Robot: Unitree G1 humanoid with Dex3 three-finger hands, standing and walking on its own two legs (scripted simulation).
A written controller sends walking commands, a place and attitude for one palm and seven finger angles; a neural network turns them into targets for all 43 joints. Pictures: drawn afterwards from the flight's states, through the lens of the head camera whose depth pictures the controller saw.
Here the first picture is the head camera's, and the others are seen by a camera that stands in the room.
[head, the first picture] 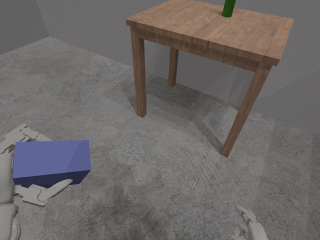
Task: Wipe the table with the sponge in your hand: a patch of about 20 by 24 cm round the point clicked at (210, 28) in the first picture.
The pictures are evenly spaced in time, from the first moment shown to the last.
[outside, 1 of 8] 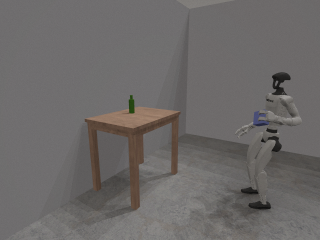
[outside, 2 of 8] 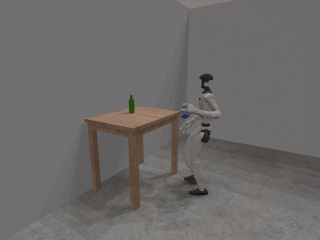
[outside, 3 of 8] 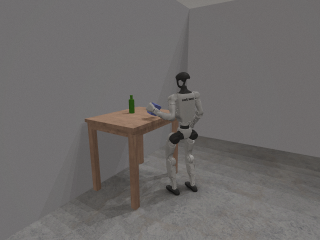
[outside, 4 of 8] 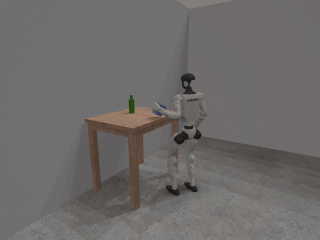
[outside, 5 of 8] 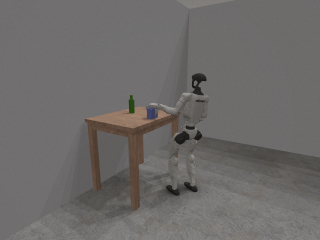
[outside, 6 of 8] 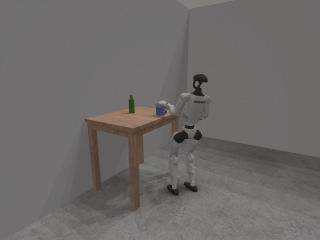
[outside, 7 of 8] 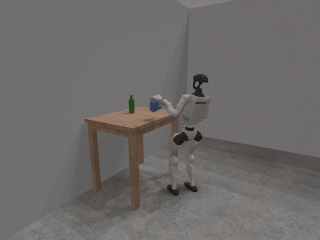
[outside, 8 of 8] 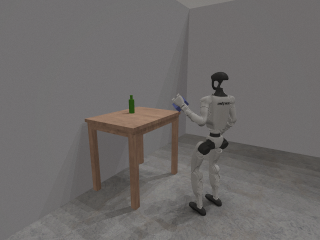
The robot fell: no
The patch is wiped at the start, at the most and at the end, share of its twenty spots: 0.00 0.95 0.95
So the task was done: yes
